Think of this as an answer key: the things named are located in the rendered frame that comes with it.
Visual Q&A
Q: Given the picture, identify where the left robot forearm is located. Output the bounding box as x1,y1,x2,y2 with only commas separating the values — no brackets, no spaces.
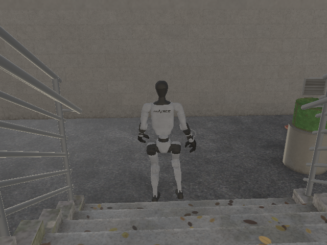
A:
138,123,146,137

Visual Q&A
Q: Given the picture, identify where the right robot forearm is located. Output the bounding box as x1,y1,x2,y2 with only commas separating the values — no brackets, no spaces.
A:
183,122,194,142

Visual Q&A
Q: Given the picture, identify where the robot right upper arm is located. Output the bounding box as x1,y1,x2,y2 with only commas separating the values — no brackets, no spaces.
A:
173,103,188,130

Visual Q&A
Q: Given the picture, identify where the robot right foot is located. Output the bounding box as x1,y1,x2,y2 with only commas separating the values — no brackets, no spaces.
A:
175,189,183,199

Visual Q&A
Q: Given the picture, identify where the robot right hand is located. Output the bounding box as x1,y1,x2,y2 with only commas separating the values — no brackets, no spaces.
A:
185,140,196,153

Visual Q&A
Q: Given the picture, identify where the robot left upper arm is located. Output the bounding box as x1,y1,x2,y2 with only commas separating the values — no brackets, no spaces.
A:
140,103,152,130

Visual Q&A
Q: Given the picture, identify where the robot left hand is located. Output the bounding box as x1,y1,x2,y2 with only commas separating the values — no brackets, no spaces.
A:
138,134,149,143

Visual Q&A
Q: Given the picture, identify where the right robot thigh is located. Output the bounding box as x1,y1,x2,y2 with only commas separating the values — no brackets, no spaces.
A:
171,141,181,168

